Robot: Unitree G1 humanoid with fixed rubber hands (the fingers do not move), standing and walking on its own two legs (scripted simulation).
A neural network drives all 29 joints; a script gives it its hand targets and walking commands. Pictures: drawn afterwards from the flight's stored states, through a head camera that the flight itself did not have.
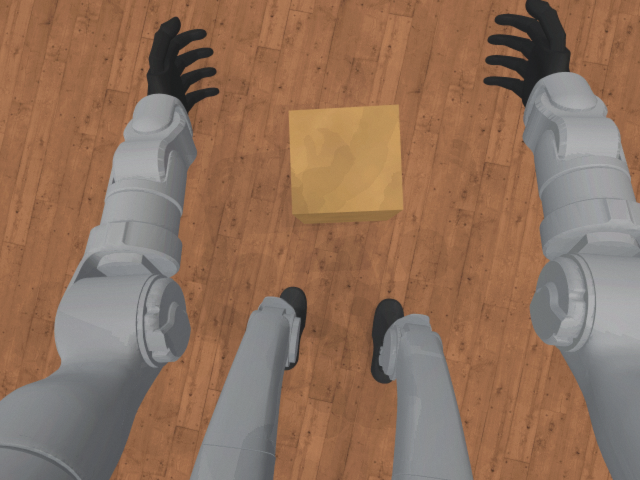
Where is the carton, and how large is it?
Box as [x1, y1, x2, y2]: [289, 105, 402, 223]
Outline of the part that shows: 398,105 289,111 292,214 304,223 386,220 402,209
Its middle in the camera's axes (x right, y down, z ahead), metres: +0.05 -0.15 +0.86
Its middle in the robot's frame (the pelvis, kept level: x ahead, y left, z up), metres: +0.51 +0.03 -0.52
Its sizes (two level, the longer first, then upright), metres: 0.210 0.200 0.250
